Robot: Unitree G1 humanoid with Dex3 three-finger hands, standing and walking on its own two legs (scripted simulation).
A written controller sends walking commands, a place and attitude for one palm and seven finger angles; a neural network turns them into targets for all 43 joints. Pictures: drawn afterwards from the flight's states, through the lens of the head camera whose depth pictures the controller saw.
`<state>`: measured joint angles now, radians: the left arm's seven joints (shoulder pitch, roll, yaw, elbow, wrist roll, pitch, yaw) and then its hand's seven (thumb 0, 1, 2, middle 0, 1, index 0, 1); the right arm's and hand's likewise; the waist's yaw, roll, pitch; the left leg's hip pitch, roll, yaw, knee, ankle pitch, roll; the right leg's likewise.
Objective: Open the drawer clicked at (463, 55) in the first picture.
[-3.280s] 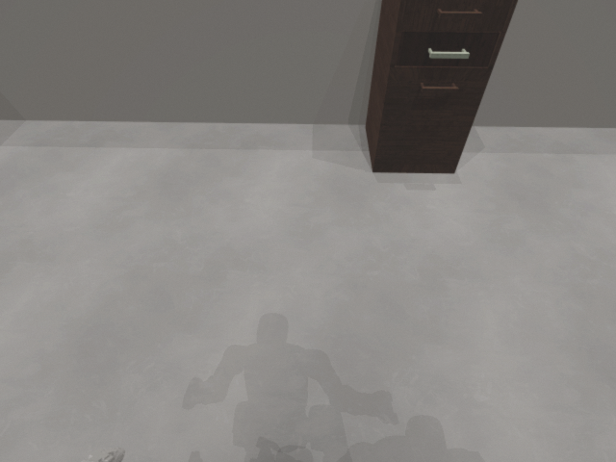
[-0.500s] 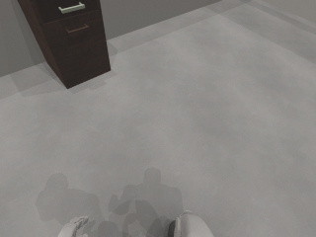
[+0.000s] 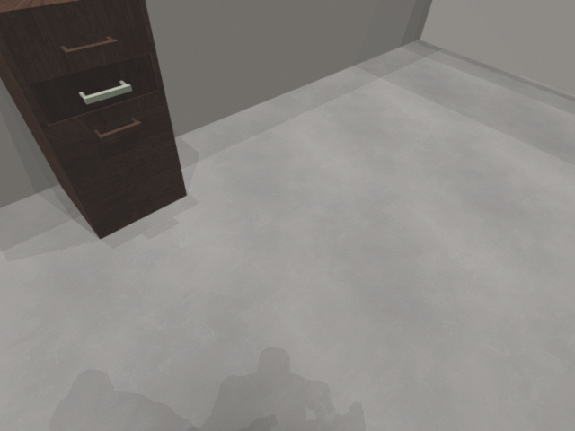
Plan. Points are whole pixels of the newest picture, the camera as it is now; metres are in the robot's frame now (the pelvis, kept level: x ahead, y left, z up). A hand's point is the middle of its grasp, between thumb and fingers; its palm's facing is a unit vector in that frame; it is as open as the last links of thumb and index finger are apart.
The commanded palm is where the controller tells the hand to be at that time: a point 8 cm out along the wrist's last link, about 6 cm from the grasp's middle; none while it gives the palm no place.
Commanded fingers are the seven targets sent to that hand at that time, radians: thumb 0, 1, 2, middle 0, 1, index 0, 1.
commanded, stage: walk to a spot facing it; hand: left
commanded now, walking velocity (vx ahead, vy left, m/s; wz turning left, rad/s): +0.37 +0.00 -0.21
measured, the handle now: (105, 91) +1.10 +0.69 -0.12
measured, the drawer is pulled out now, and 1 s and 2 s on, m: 0.00 0.00 0.00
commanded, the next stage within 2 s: turn to face it in 1.34 s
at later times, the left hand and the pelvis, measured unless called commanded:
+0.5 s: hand (227, 330) +0.33 +0.14 -0.16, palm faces -0.12 -0.97 -0.22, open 7.4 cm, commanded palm none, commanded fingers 0.00 0.90 0.90 -0.20 -0.30 -0.20 -0.30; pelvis +0.22 -0.04 -0.01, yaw -7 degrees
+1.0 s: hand (231, 307) +0.39 +0.14 -0.19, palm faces +0.00 -0.99 -0.11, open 7.4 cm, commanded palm none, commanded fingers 0.00 0.90 0.90 -0.20 -0.30 -0.20 -0.30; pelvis +0.44 -0.02 +0.00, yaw -6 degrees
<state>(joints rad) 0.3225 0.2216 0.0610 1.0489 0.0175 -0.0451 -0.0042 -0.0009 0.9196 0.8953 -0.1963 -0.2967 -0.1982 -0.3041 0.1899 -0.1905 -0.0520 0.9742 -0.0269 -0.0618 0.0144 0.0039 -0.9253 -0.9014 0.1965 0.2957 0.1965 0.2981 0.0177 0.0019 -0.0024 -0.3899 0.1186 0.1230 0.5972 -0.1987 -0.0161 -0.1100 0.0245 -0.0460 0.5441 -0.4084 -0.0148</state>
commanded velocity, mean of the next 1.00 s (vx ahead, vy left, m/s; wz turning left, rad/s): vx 0.38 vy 0.00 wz -0.06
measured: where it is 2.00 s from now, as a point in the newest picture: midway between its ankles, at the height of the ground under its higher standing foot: (318, 304)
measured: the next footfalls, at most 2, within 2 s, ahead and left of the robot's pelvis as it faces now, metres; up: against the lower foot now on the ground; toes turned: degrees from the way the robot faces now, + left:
right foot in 0.46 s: +0.33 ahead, -0.16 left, +0.00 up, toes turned -17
left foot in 0.94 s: +0.57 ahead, +0.07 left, +0.00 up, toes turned +6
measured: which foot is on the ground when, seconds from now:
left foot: down 0.00-0.46, up 0.48-0.92, down 0.94-1.00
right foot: down 0.00-0.00, up 0.02-0.44, down 0.46-0.96, up 0.98-1.00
